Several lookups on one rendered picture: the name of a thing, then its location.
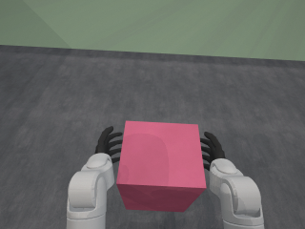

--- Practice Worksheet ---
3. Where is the right robot forearm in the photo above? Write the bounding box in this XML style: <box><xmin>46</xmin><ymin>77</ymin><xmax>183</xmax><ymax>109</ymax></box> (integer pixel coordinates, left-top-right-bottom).
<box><xmin>209</xmin><ymin>158</ymin><xmax>265</xmax><ymax>229</ymax></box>

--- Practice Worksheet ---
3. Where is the left robot forearm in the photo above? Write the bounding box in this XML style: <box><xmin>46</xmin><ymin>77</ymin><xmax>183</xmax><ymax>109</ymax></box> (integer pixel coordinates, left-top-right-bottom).
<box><xmin>66</xmin><ymin>153</ymin><xmax>114</xmax><ymax>229</ymax></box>

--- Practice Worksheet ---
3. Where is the right robot hand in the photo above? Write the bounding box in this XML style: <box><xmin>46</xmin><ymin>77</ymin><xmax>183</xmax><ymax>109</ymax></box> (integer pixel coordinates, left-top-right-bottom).
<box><xmin>199</xmin><ymin>132</ymin><xmax>226</xmax><ymax>171</ymax></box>

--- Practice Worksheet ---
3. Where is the carton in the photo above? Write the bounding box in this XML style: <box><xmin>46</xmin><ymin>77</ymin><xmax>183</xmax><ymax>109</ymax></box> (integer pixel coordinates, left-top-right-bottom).
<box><xmin>116</xmin><ymin>120</ymin><xmax>207</xmax><ymax>213</ymax></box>

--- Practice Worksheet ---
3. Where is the left robot hand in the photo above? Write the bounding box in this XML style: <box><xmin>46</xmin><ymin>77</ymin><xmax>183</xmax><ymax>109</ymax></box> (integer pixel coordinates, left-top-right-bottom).
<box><xmin>94</xmin><ymin>126</ymin><xmax>123</xmax><ymax>164</ymax></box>

